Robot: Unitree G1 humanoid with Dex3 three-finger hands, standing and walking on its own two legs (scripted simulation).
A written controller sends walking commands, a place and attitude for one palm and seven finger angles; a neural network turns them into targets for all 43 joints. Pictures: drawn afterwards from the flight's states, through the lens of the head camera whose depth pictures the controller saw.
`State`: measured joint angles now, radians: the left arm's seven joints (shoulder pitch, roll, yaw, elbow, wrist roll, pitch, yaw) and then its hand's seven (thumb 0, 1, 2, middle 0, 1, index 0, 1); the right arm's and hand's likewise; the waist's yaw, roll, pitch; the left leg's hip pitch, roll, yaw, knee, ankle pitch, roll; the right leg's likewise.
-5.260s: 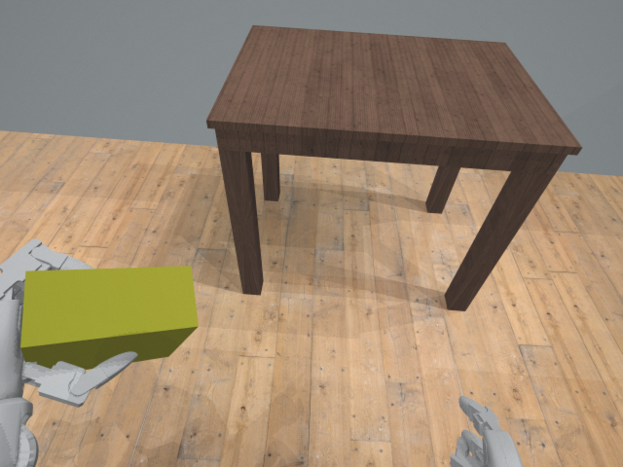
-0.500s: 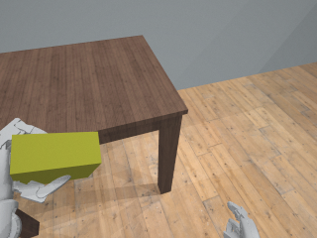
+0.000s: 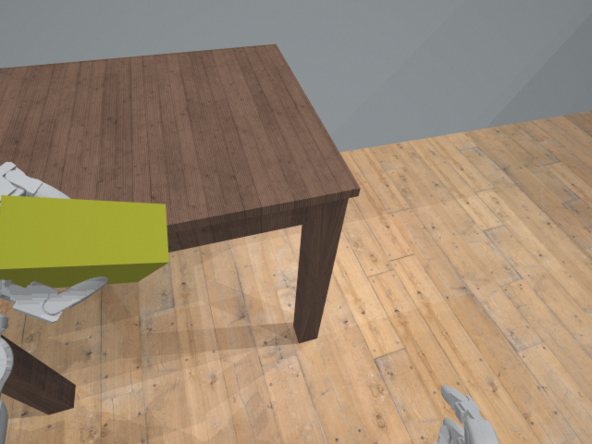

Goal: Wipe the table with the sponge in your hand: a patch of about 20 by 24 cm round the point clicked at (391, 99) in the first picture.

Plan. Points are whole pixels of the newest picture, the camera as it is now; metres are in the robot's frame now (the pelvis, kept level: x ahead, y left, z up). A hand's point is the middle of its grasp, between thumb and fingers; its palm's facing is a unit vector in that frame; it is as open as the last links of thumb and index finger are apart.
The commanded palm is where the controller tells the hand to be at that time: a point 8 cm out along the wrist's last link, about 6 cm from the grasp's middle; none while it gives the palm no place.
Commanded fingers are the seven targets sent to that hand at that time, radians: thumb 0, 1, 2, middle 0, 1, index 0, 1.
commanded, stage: look again from close up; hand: left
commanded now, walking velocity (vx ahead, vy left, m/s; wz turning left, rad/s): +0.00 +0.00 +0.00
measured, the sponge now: (108, 247) +0.26 +0.24 +0.16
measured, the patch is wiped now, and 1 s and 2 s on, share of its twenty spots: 0.00 0.00 0.00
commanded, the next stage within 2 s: shuffle to correct the standing spot in 0.14 s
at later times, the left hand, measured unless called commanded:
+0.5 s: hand (80, 214) +0.30 +0.29 +0.16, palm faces +0.40 -0.85 -0.35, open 10.4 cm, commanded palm +0.24 +0.32 +0.18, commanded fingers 0.00 0.10 1.30 -1.20 -1.60 -1.20 -1.60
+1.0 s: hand (95, 146) +0.40 +0.32 +0.17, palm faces +0.36 -0.84 -0.40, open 10.4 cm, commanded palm +0.33 +0.36 +0.18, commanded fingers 0.00 0.10 1.30 -1.20 -1.60 -1.20 -1.60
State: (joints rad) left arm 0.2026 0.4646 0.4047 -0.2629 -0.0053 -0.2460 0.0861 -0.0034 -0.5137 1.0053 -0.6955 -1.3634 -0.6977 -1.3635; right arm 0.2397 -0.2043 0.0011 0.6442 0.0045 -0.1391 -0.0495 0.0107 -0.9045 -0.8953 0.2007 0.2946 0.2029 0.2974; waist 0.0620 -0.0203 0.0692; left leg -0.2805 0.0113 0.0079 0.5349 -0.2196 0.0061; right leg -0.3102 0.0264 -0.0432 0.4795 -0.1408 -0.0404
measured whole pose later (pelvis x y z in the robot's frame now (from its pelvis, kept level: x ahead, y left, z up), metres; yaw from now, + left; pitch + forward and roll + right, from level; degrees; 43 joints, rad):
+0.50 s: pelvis +0.08 +0.04 +0.00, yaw +0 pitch +0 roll -1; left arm 0.37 0.34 0.36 -0.44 -0.02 -0.26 0.09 0.00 -0.51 1.01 -0.69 -1.36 -0.70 -1.36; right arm 0.21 -0.20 0.02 0.58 -0.01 -0.16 0.01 0.01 -0.90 -0.89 0.20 0.30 0.21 0.30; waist 0.04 -0.03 0.03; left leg -0.22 -0.04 0.01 0.57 -0.36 0.06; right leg -0.26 0.00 0.00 0.54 -0.28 0.01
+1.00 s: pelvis +0.16 +0.08 -0.01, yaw -3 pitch -1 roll +0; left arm 0.37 0.37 0.42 -0.50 -0.03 -0.22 0.10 0.00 -0.51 1.01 -0.69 -1.36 -0.70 -1.36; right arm 0.20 -0.13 0.01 0.58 0.01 -0.11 0.03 0.01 -0.90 -0.90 0.20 0.29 0.20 0.30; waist 0.01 -0.04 0.08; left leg -0.25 -0.04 0.03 0.63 -0.37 0.05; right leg -0.49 0.00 -0.04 1.08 -0.45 -0.01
